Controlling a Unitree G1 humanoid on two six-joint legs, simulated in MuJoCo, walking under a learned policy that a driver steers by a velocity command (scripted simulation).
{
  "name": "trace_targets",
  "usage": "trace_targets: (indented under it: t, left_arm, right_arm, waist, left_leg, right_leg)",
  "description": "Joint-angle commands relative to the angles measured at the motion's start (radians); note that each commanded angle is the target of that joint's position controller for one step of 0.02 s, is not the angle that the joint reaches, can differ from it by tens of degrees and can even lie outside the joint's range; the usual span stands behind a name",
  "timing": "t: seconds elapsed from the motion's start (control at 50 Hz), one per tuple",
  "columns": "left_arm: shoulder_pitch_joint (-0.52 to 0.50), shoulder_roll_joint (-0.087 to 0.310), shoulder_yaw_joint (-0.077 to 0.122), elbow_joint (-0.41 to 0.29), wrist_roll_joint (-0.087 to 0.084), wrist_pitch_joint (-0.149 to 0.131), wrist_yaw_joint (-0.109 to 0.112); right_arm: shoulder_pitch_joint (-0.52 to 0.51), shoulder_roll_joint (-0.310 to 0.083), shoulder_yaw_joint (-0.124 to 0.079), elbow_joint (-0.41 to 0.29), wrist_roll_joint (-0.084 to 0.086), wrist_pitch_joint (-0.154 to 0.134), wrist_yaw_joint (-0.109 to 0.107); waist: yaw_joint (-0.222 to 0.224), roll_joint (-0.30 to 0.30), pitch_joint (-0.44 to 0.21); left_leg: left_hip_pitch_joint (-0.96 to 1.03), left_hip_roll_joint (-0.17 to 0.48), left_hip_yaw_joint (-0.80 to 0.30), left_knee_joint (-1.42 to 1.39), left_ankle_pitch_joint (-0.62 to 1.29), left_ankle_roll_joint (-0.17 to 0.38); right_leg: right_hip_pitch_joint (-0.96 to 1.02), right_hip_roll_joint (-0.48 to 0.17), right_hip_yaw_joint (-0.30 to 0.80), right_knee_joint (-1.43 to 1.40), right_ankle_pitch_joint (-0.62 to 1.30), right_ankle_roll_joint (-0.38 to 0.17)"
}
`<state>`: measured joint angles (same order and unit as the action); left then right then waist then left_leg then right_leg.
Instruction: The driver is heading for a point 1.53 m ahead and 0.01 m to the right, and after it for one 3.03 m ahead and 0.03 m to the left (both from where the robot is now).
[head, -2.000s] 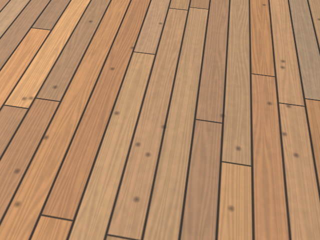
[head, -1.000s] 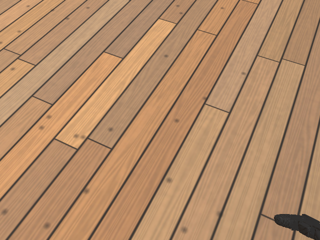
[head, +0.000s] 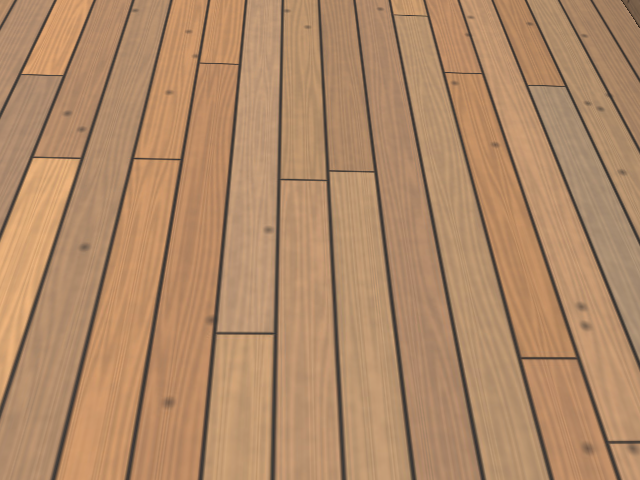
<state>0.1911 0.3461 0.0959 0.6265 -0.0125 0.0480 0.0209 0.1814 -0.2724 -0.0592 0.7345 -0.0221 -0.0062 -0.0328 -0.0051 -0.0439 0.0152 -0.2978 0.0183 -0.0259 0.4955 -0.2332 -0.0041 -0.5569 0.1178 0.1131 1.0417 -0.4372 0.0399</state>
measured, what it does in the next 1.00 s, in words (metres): steps on the spot: right foot, then left foot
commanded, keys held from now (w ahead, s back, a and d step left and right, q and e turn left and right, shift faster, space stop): e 0.06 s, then no key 0.94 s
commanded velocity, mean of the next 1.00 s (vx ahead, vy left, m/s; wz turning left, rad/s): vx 0.00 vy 0.00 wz -0.17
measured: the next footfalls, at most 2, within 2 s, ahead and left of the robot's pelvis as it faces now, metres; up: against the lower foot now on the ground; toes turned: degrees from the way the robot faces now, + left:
right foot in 0.26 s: +0.03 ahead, -0.14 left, +0.00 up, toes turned -6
left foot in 0.56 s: +0.06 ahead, +0.11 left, +0.00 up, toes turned -8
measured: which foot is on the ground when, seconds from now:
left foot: down 0.00-0.26, up 0.28-0.54, down 0.56-1.00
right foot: up 0.00-0.24, down 0.26-1.00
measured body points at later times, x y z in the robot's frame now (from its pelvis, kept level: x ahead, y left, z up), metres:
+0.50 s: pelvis +0.00 -0.03 +0.00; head +0.02 -0.05 +0.45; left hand +0.22 +0.18 -0.09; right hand +0.07 -0.33 -0.12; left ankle +0.01 +0.12 -0.71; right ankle -0.01 -0.14 -0.74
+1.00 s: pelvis +0.01 -0.02 +0.00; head +0.01 -0.02 +0.45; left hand +0.14 +0.23 -0.13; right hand +0.06 -0.28 -0.13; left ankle +0.02 +0.11 -0.74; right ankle -0.01 -0.14 -0.74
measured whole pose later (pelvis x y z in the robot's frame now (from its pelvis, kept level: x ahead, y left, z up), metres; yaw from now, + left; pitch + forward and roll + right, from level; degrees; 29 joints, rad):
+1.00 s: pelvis +0.01 -0.02 +0.00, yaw -8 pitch -2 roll +0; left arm 0.20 0.24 0.05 0.89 0.01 0.02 0.03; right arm 0.19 -0.23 -0.02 0.92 -0.01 -0.01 -0.03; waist 0.00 0.00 0.04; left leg -0.19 0.02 0.00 0.51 -0.29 -0.01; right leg -0.20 0.01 0.03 0.51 -0.27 0.01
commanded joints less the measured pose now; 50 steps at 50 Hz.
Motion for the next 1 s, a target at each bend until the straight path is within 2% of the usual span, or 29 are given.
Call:
trace_targets:
  t: [0.02,0.06,0.08,0.12,0.16,0.2,0.24,0.26,0.28,0.3,0.32,0.34,0.36,0.38,0.42,0.46,0.5,0.54,0.56,0.58,0.6,0.62,0.64,0.68,0.72,0.84,1.0]
  left_arm:
    - [0.042,0.068,0.027,-0.049,-0.006,0.009,0.000]
    - [-0.027,0.045,0.016,-0.084,-0.014,0.008,-0.004]
    - [-0.050,0.033,0.009,-0.096,-0.010,0.006,-0.007]
    - [-0.064,0.011,-0.004,-0.110,-0.001,0.002,-0.015]
    - [-0.058,0.020,-0.004,-0.111,0.000,0.000,-0.021]
    - [-0.034,0.031,0.001,-0.099,-0.001,0.002,-0.024]
    - [0.031,0.024,0.002,-0.067,0.004,0.000,-0.027]
    - [0.038,0.051,0.006,-0.071,0.008,0.000,-0.021]
    - [0.059,0.135,0.018,-0.088,0.018,0.002,-0.005]
    - [0.018,0.105,0.002,-0.084,0.043,-0.009,-0.013]
    - [0.008,0.068,-0.007,-0.085,0.050,-0.027,-0.020]
    - [-0.015,0.046,-0.016,-0.066,0.050,-0.041,-0.021]
    - [-0.044,0.060,-0.013,-0.061,0.041,-0.048,-0.020]
    - [-0.072,0.061,-0.014,-0.056,0.029,-0.054,-0.019]
    - [-0.097,0.038,-0.022,-0.042,0.029,-0.053,-0.014]
    - [-0.102,0.022,-0.025,-0.028,0.028,-0.048,-0.013]
    - [-0.092,0.018,-0.028,-0.009,0.027,-0.043,-0.013]
    - [-0.106,0.002,-0.036,0.010,0.016,-0.040,-0.014]
    - [-0.073,-0.010,-0.040,0.028,0.016,-0.045,-0.016]
    - [-0.039,-0.016,-0.042,0.039,0.031,-0.052,-0.020]
    - [-0.009,-0.017,-0.038,0.042,0.036,-0.054,-0.023]
    - [-0.059,0.008,-0.037,0.051,0.038,-0.051,-0.019]
    - [-0.085,0.011,-0.032,0.051,0.031,-0.047,-0.015]
    - [-0.082,-0.001,-0.033,0.062,0.028,-0.034,-0.006]
    - [-0.068,-0.008,-0.031,0.080,0.027,-0.032,-0.003]
    - [-0.040,-0.012,-0.026,0.146,0.022,-0.039,0.002]
    - [-0.007,-0.005,-0.025,0.237,0.018,-0.041,0.013]
  right_arm:
    - [-0.072,-0.130,-0.030,-0.087,0.011,-0.003,-0.013]
    - [-0.032,-0.143,-0.037,-0.079,0.005,0.008,-0.018]
    - [-0.011,-0.153,-0.041,-0.073,0.005,0.012,-0.018]
    - [-0.010,-0.180,-0.050,-0.068,0.011,0.017,-0.012]
    - [-0.015,-0.201,-0.057,-0.063,0.022,0.018,0.000]
    - [-0.017,-0.205,-0.056,-0.054,0.037,0.016,0.009]
    - [-0.028,-0.182,-0.044,-0.039,0.056,0.014,0.013]
    - [0.024,-0.145,-0.031,-0.015,0.046,0.005,0.018]
    - [0.046,-0.068,-0.002,-0.036,-0.011,-0.007,0.030]
    - [-0.019,-0.077,-0.003,-0.060,-0.003,-0.008,0.023]
    - [-0.054,-0.144,-0.021,-0.055,0.011,-0.002,0.014]
    - [-0.051,-0.150,-0.028,-0.044,0.020,0.005,0.012]
    - [-0.026,-0.145,-0.032,-0.018,0.021,0.015,0.006]
    - [-0.012,-0.150,-0.036,-0.010,0.015,0.023,0.001]
    - [0.023,-0.119,-0.029,0.010,0.018,0.024,0.004]
    - [0.012,-0.088,-0.016,0.013,0.022,0.020,0.007]
    - [-0.003,-0.086,-0.011,0.012,0.025,0.017,0.010]
    - [0.033,-0.076,-0.005,0.029,0.019,0.012,0.015]
    - [0.036,-0.096,-0.004,0.031,0.004,0.009,0.017]
    - [0.036,-0.153,-0.013,0.023,-0.002,0.008,0.013]
    - [0.009,-0.196,-0.026,0.044,0.012,0.008,0.014]
    - [-0.005,-0.143,-0.017,0.036,0.016,0.004,0.020]
    - [-0.006,-0.117,-0.009,0.044,0.008,-0.001,0.020]
    - [-0.009,-0.103,-0.002,0.054,0.006,-0.013,0.019]
    - [0.011,-0.096,0.002,0.070,0.008,-0.020,0.014]
    - [0.013,-0.092,0.008,0.102,0.012,-0.017,0.004]
    - [0.011,-0.079,0.012,0.158,0.015,-0.013,0.003]
  waist:
    - [0.019,0.180,-0.043]
    - [-0.020,0.210,-0.046]
    - [-0.037,0.219,-0.060]
    - [-0.043,0.236,-0.085]
    - [-0.044,0.252,-0.095]
    - [-0.033,0.251,-0.093]
    - [0.012,0.222,-0.087]
    - [0.006,0.156,-0.112]
    - [-0.027,-0.111,-0.185]
    - [0.000,-0.220,-0.158]
    - [0.032,-0.144,-0.126]
    - [0.017,-0.133,-0.106]
    - [0.006,-0.119,-0.088]
    - [-0.001,-0.119,-0.069]
    - [-0.022,-0.099,-0.077]
    - [-0.008,-0.101,-0.082]
    - [0.006,-0.098,-0.087]
    - [-0.027,-0.076,-0.082]
    - [-0.024,-0.040,-0.080]
    - [0.010,0.039,-0.073]
    - [0.058,0.158,-0.051]
    - [0.012,0.134,-0.028]
    - [0.007,0.124,-0.017]
    - [0.004,0.123,-0.007]
    - [0.000,0.099,-0.013]
    - [-0.006,0.052,-0.008]
    - [-0.002,0.040,-0.002]
  left_leg:
    - [0.137,0.222,-0.140,-0.157,0.364,0.183]
    - [0.205,0.225,-0.106,-0.160,0.366,0.198]
    - [0.225,0.233,-0.104,-0.154,0.376,0.206]
    - [0.213,0.245,-0.082,-0.142,0.401,0.215]
    - [0.193,0.261,-0.080,-0.134,0.426,0.222]
    - [0.192,0.266,-0.087,-0.108,0.417,0.217]
    - [0.133,0.235,-0.057,-0.046,0.376,0.164]
    - [0.051,0.202,-0.022,0.002,0.265,0.091]
    - [-0.110,0.110,0.072,0.208,-0.091,-0.010]
    - [-0.188,0.051,0.046,0.277,-0.374,-0.055]
    - [-0.182,0.065,0.007,0.377,-0.391,-0.072]
    - [-0.189,0.067,-0.010,0.421,-0.359,-0.076]
    - [-0.192,0.067,-0.014,0.432,-0.324,-0.082]
    - [-0.182,0.070,-0.022,0.436,-0.278,-0.091]
    - [-0.106,0.058,-0.010,0.408,-0.218,-0.099]
    - [-0.059,0.052,0.006,0.298,-0.188,-0.096]
    - [-0.017,0.045,0.014,0.185,-0.153,-0.090]
    - [0.095,0.033,0.028,-0.038,0.037,-0.068]
    - [0.167,0.050,-0.004,-0.099,0.182,-0.050]
    - [0.206,0.110,-0.065,-0.090,0.327,-0.023]
    - [0.133,0.106,-0.047,-0.051,0.199,0.019]
    - [0.067,0.087,-0.046,-0.077,0.074,0.032]
    - [0.044,0.082,-0.046,-0.092,0.027,0.023]
    - [0.044,0.068,-0.034,-0.094,0.040,0.003]
    - [0.059,0.060,-0.024,-0.082,0.049,-0.004]
    - [0.081,0.049,-0.016,-0.073,0.058,0.002]
    - [0.089,0.034,-0.004,-0.079,0.080,0.007]
  right_leg:
    - [-0.102,-0.065,-0.036,0.163,0.039,0.049]
    - [-0.119,-0.091,-0.070,0.058,0.066,0.063]
    - [-0.092,-0.102,-0.074,-0.003,0.057,0.066]
    - [0.016,-0.116,-0.096,-0.133,0.020,0.056]
    - [0.110,-0.110,-0.129,-0.241,0.008,0.038]
    - [0.181,-0.098,-0.146,-0.383,0.063,0.013]
    - [0.347,-0.079,-0.163,-0.660,0.275,-0.039]
    - [0.489,-0.133,-0.082,-0.709,0.417,-0.066]
    - [0.658,-0.364,0.179,-0.661,0.791,-0.135]
    - [0.530,-0.477,0.265,-0.668,0.792,-0.303]
    - [0.478,-0.446,0.246,-0.697,0.698,-0.333]
    - [0.461,-0.401,0.196,-0.703,0.637,-0.301]
    - [0.446,-0.364,0.156,-0.704,0.591,-0.269]
    - [0.421,-0.355,0.138,-0.702,0.619,-0.257]
    - [0.377,-0.318,0.078,-0.689,0.675,-0.248]
    - [0.385,-0.300,0.059,-0.674,0.657,-0.246]
    - [0.399,-0.309,0.086,-0.664,0.616,-0.255]
    - [0.368,-0.288,0.084,-0.649,0.503,-0.223]
    - [0.335,-0.262,0.079,-0.650,0.403,-0.176]
    - [0.300,-0.209,0.046,-0.622,0.278,-0.129]
    - [0.316,-0.150,-0.016,-0.642,0.208,-0.092]
    - [0.355,-0.135,-0.036,-0.615,0.196,-0.067]
    - [0.363,-0.135,-0.041,-0.601,0.204,-0.065]
    - [0.359,-0.141,-0.035,-0.597,0.251,-0.071]
    - [0.358,-0.144,-0.033,-0.600,0.270,-0.072]
    - [0.352,-0.143,-0.039,-0.605,0.303,-0.058]
    - [0.371,-0.144,-0.046,-0.610,0.336,-0.049]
